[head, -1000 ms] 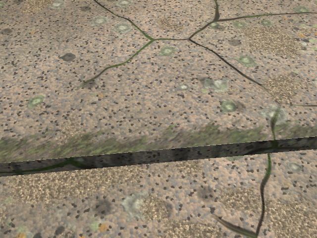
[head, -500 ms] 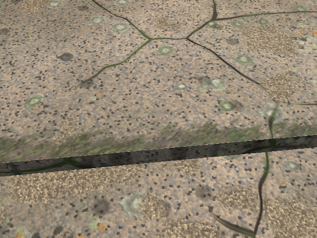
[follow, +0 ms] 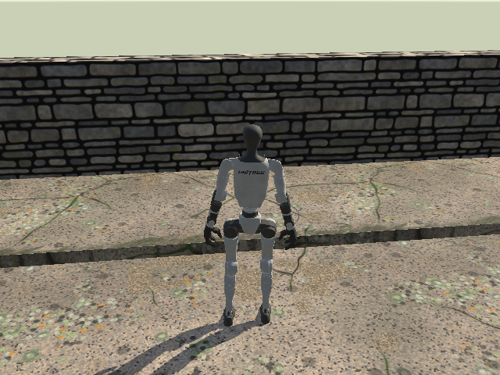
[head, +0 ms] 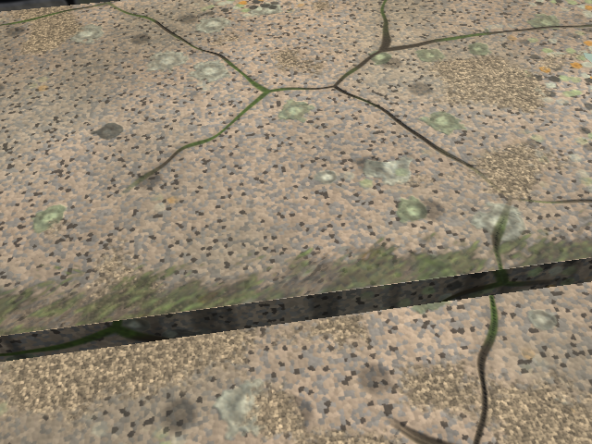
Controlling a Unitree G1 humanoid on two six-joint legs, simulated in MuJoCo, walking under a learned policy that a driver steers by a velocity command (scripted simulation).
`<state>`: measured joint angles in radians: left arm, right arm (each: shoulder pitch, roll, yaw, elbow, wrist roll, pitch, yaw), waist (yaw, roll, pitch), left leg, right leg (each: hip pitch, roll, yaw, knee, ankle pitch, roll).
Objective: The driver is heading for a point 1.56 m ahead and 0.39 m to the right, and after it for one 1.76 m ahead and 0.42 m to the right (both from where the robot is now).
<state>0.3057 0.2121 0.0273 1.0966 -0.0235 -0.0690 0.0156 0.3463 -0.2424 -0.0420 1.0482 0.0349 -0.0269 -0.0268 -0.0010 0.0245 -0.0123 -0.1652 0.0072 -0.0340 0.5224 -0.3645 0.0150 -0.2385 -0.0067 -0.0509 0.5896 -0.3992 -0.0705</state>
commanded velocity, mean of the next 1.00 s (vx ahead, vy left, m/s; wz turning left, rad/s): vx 0.45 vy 0.00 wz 0.00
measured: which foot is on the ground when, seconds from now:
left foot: down 0.00-0.00, up 0.02-0.44, down 0.46-1.00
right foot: down 0.00-0.46, up 0.48-1.00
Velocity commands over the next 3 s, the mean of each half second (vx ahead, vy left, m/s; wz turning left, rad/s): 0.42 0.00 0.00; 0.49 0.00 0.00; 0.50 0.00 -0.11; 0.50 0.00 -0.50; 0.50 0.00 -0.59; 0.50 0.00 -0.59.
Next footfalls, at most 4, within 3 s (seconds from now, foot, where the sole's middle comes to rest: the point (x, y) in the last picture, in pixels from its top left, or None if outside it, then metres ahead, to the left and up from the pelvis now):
0.46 left None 0.36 0.08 -0.77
1.02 right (354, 394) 0.65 -0.08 -0.77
1.60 left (278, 243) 1.04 0.10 -0.66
2.22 right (380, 188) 1.24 -0.19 -0.66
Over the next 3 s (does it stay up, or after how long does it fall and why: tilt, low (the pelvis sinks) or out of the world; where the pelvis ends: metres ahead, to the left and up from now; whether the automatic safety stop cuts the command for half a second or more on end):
stays up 1.51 -0.28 0.12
